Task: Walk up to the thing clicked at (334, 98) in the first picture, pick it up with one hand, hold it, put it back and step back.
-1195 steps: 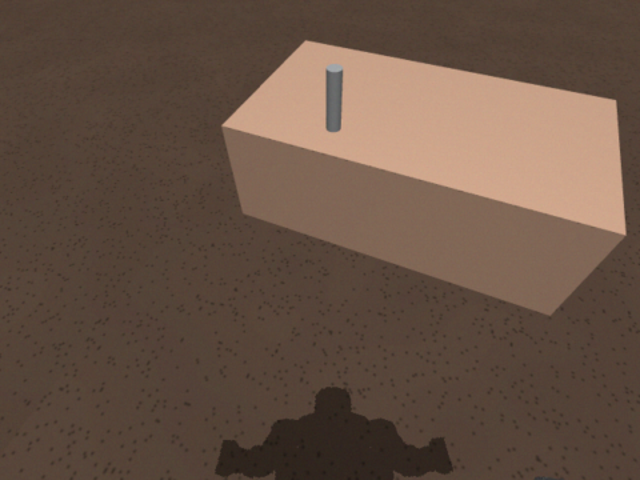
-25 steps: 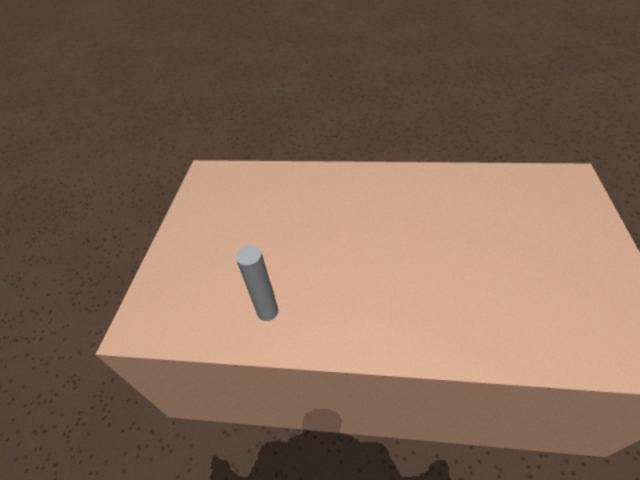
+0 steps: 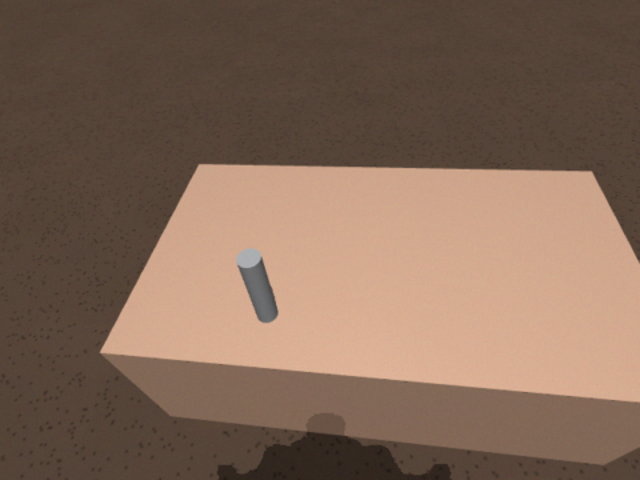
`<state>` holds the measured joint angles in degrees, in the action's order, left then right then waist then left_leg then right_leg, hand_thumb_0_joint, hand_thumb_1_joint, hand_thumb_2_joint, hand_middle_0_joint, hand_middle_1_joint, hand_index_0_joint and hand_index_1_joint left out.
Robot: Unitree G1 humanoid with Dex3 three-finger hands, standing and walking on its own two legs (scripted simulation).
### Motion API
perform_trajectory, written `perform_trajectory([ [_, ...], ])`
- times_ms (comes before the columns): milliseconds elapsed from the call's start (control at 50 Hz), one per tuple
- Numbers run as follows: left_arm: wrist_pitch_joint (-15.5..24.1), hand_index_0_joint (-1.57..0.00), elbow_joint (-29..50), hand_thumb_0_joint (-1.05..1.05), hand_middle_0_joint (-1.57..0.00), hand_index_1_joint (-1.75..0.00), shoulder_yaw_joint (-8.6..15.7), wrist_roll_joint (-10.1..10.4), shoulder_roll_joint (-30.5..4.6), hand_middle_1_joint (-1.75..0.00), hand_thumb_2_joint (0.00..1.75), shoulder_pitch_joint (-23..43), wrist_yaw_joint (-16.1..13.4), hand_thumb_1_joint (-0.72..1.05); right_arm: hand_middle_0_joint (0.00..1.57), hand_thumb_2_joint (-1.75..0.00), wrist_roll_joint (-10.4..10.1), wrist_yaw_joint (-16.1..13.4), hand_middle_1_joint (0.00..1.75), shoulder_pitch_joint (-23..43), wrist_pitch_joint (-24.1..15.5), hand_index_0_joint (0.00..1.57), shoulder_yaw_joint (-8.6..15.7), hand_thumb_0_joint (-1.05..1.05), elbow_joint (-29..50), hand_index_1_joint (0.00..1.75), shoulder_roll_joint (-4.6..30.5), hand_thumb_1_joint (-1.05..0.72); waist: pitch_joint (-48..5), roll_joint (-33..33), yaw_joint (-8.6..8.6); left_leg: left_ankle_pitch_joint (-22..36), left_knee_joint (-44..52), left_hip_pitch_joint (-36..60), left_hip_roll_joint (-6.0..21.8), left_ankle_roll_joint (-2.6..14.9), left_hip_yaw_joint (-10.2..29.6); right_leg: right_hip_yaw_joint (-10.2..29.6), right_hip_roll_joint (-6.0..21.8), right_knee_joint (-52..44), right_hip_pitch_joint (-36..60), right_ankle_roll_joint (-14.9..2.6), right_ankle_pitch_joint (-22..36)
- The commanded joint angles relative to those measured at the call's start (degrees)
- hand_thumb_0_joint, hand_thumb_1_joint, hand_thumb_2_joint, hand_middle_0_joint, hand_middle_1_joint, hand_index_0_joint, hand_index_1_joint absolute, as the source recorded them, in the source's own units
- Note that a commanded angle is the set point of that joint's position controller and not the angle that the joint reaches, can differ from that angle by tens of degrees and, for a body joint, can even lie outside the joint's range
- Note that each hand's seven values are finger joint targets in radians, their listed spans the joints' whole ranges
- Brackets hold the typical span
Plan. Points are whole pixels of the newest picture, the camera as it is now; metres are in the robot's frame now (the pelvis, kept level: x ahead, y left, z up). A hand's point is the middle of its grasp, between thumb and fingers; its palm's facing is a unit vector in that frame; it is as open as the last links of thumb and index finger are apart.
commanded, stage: home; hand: left
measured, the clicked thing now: (259, 288) +0.51 +0.19 -0.22
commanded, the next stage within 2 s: stand in 0.64 s
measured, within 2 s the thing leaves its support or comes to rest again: neither
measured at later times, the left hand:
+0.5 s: hand out of the picture +0.06 +0.25 -0.15, palm faces +0.00 -0.92 -0.38, open 17.5 cm
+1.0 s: hand out of the picture +0.08 +0.24 -0.15, palm faces -0.01 -0.93 -0.37, open 14.4 cm
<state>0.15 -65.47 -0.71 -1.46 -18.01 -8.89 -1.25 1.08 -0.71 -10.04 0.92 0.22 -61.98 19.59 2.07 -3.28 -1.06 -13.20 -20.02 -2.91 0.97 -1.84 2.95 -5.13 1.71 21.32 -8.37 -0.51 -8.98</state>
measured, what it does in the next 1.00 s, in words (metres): stands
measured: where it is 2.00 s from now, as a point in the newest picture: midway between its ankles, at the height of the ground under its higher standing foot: outside the picture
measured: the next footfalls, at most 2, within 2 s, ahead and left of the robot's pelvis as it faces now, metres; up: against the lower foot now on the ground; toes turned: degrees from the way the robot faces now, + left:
none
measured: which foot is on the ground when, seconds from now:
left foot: down 0.00-1.00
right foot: down 0.00-1.00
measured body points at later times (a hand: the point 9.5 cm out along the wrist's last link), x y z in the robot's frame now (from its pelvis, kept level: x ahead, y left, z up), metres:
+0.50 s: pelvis +0.00 -0.01 +0.00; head -0.01 -0.03 +0.45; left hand +0.06 +0.30 -0.12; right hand +0.05 -0.30 -0.15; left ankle -0.02 +0.14 -0.75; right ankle +0.03 -0.11 -0.75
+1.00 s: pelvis +0.00 -0.01 +0.00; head +0.00 -0.03 +0.45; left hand +0.08 +0.29 -0.12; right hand +0.06 -0.31 -0.14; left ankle -0.02 +0.14 -0.75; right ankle +0.03 -0.11 -0.75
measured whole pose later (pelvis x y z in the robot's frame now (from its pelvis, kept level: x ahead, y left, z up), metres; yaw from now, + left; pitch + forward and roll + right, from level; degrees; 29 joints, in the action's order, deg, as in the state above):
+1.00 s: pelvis +0.00 -0.01 +0.00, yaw -1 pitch -3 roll +0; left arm 0.2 -66.1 0.4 -0.7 -18.9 -5.9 -0.2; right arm 1.0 -0.3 -9.1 0.4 0.4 -63.7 20.2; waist 2.3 -2.4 -0.5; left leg -12.5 -17.8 -2.0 2.3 -2.8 2.4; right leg -4.7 0.3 20.0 -8.2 -1.5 -8.5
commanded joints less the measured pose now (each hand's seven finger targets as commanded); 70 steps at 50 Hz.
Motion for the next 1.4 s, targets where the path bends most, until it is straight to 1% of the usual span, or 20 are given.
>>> perform_trajectory([
  [0,1.2,-0.05,2.7,0.0,-0.05,-0.05,2.6,-0.2,-13.2,-0.05,0.04,3.1,-1.0,-0.57,0.2,-0.9,0.0,-0.8,0.3,1.9,-0.9,0.2,2.0,0.0,3.2,0.3,10.2,-0.9,-0.9,2.5,0.44,5.9,4.2,-5.0,4.5,2.51,3.3,7.7,5.8,-5.6,3.1,-0.4,0.4],
  [60,1.0,-0.05,2.5,0.0,-0.05,-0.05,2.6,-0.2,-13.6,-0.05,0.05,3.7,-0.9,-0.57,0.2,-0.9,0.1,-0.8,0.3,1.8,-0.8,0.2,1.9,0.0,2.7,0.3,10.3,-0.9,-0.1,2.7,0.42,4.9,4.7,-5.8,4.4,2.25,3.2,7.7,5.7,-6.2,2.6,-0.36,-1.7],
  [260,1.0,-0.04,1.9,0.0,-0.04,-0.04,2.9,0.2,-13.5,-0.05,0.03,4.4,-0.6,-0.6,0.2,-0.9,0.1,-0.8,0.3,1.9,-1.0,0.2,1.8,0.0,2.2,0.3,10.8,-0.9,-0.6,2.3,0.38,5.6,5.7,-5.6,5.0,2.38,3.0,7.4,5.5,-5.1,3.7,-0.58,1.7],
  [380,0.8,-0.05,1.8,0.0,-0.05,-0.05,3.0,0.1,-13.7,-0.05,0.04,4.7,-0.3,-0.59,0.2,-0.9,0.2,-0.7,0.3,1.5,-0.9,0.2,2.0,0.0,1.9,0.3,11.2,-0.9,1.0,2.4,0.47,2.8,5.6,-6.2,4.7,2.37,2.8,8.4,5.6,-6.9,1.9,-0.54,-5.4],
  [400,0.9,-0.05,2.1,0.0,-0.05,-0.05,3.1,0.2,-14.0,-0.05,0.04,4.9,-0.3,-0.57,0.2,-0.9,0.1,-0.7,0.3,1.3,-1.1,0.2,2.1,0.0,1.8,0.3,11.4,-0.9,-0.6,1.9,0.61,4.2,5.6,-5.3,4.9,2.38,2.8,8.5,5.9,-6.3,3.0,-0.8,-3.1],
  [500,1.1,-0.04,2.2,0.0,-0.04,-0.04,3.1,0.3,-13.5,-0.04,0.02,5.3,-0.2,-0.61,0.2,-0.9,0.2,-0.7,0.3,2.1,-1.3,0.2,2.0,0.0,1.9,0.3,11.4,-0.9,-1.1,2.0,0.42,6.0,5.8,-5.4,5.3,2.34,3.0,7.6,5.5,-4.9,3.8,-0.75,2.0],
  [720,1.2,-0.04,2.6,0.0,-0.04,-0.04,3.2,0.5,-13.6,-0.05,0.03,5.9,-0.1,-0.6,0.2,-0.9,0.1,-0.7,0.3,2.2,-1.4,0.2,1.9,0.0,1.6,0.3,11.5,-0.9,-2.5,2.7,0.68,8.0,5.9,-3.9,5.7,2.12,2.5,7.6,5.8,-4.0,4.9,-0.76,7.2],
  [760,1.1,-0.2,2.5,0.0,-0.2,-0.2,3.3,0.6,-13.9,-0.21,0.19,6.0,-0.1,-0.44,0.2,-0.9,0.1,-0.7,0.3,2.2,-1.4,0.2,1.9,0.0,1.5,0.3,11.4,-0.9,-1.2,3.7,0.58,6.4,6.2,-4.8,5.6,2.04,2.4,7.6,5.7,-4.6,4.5,-0.6,5.0],
  [780,1.1,-0.2,2.5,0.0,-0.2,-0.28,3.2,0.5,-13.5,-0.29,0.27,6.1,-0.1,-0.36,0.2,-0.9,0.1,-0.7,0.3,2.6,-1.3,0.2,2.0,0.0,1.6,0.3,11.6,-0.9,-0.7,3.2,0.68,5.8,6.3,-4.7,5.6,2.17,2.4,7.6,5.5,-4.9,3.4,-0.63,3.6],
  [800,1.2,-0.2,2.7,0.0,-0.2,-0.3,3.3,0.6,-13.8,-0.3,0.35,6.2,0.0,-0.28,0.2,-0.9,0.1,-0.7,0.3,2.0,-1.4,0.2,2.0,0.0,1.5,0.3,11.9,-0.9,-1.1,2.8,0.71,5.7,6.2,-4.6,5.7,2.18,2.3,8.0,5.7,-5.0,4.2,-0.7,3.7],
  [820,1.1,-0.2,2.5,0.0,-0.2,-0.3,3.4,0.6,-13.9,-0.3,0.43,6.0,0.0,-0.2,0.2,-0.9,0.1,-0.5,0.3,1.9,-1.3,0.2,1.8,0.0,1.4,0.3,11.1,-0.9,0.3,3.8,0.59,4.5,6.7,-5.9,5.6,2.09,2.3,7.8,5.5,-5.5,3.6,-0.66,0.4],
  [860,1.1,-0.2,2.7,0.0,-0.2,-0.3,3.4,0.5,-13.9,-0.3,0.59,6.0,0.0,-0.04,0.2,-0.9,0.1,-0.5,0.3,2.5,-1.3,0.2,2.2,0.0,1.8,0.3,11.6,-0.9,-1.3,3.1,0.74,4.9,5.8,-4.8,5.6,2.32,2.1,8.2,5.8,-5.8,4.0,-0.7,1.1],
  [900,1.2,-0.2,2.9,0.0,-0.2,-0.3,3.4,0.4,-14.2,-0.3,0.75,6.1,0.1,0.12,0.2,-0.9,0.1,-0.3,0.3,2.1,-1.3,0.2,2.2,0.0,1.6,0.3,11.4,-0.9,-0.3,3.8,0.75,3.8,5.8,-5.2,5.4,2.26,2.1,8.6,5.7,-6.6,3.2,-0.68,-1.4],
  [940,1.3,-0.2,3.1,0.0,-0.2,-0.3,3.5,0.5,-14.2,-0.3,0.9,6.1,0.1,0.28,0.2,-0.9,0.0,-0.3,0.3,2.2,-1.4,0.2,2.2,0.0,1.6,0.3,11.5,-0.9,-0.9,2.9,0.86,4.2,5.8,-4.6,5.5,2.24,2.2,8.5,5.7,-6.2,3.1,-0.81,-0.2],
  [960,1.2,-0.2,3.1,0.0,-0.2,-0.3,3.5,0.6,-14.1,-0.3,0.9,6.4,0.2,0.36,0.2,-0.9,0.1,-0.3,0.3,2.2,-1.5,0.2,2.1,0.0,1.7,0.3,11.3,-0.9,-0.4,2.8,0.92,3.8,6.0,-5.1,5.6,2.13,2.1,8.6,5.7,-6.2,2.9,-0.82,-0.9],
  [1060,1.3,-0.2,3.2,0.0,-0.2,-0.3,3.5,0.7,-13.9,-0.3,0.9,5.9,0.3,0.76,0.2,-0.9,0.1,-0.4,0.3,2.6,-1.7,0.2,2.1,0.0,1.8,0.3,11.7,-0.9,-1.8,1.9,0.59,5.5,6.4,-4.4,5.9,2.17,2.3,8.0,5.5,-4.8,4.1,-1.01,2.4],
  [1100,1.3,-0.2,3.3,0.0,-0.2,-0.3,3.5,0.6,-14.1,-0.3,0.9,6.0,0.3,0.9,0.2,-0.9,0.1,-0.3,0.3,2.6,-1.6,0.2,2.2,0.0,1.8,0.3,11.9,-0.9,-1.4,2.9,0.69,5.1,6.1,-4.8,5.8,2.13,2.1,8.3,5.5,-5.2,3.9,-0.8,1.6],
  [1200,1.3,-0.2,3.2,0.0,-0.2,-0.3,3.4,0.7,-13.7,-0.3,0.9,5.9,0.4,0.9,0.2,-0.9,0.1,-0.4,0.3,2.8,-1.7,0.2,2.1,0.0,1.8,0.3,12.0,-0.9,-2.2,2.3,0.96,6.4,5.8,-3.8,6.0,2.14,2.0,8.2,5.7,-4.3,4.0,-1.2,6.0],
  [1340,1.4,-0.2,3.0,0.0,-0.2,-0.3,3.6,0.8,-14.1,-0.3,0.9,5.6,0.4,0.9,0.2,-0.9,0.0,-0.3,0.3,2.4,-1.6,0.2,1.8,0.0,1.5,0.3,11.7,-0.9,-1.3,3.1,0.67,5.6,6.3,-4.3,5.9,2.02,1.8,8.3,5.5,-4.8,4.3,-0.85,4.6],
  [1380,1.4,-0.2,3.1,0.0,-0.2,-0.3,3.6,0.8,-14.1,-0.3,0.9,5.6,0.4,0.9,0.2,-0.9,0.0,-0.4,0.3,2.6,-1.7,0.2,1.9,0.0,1.7,0.3,12.1,-0.9,-2.3,2.9,0.78,6.2,5.9,-3.6,6.0,2.09,1.7,8.5,5.7,-4.7,4.9,-0.98,6.0],
])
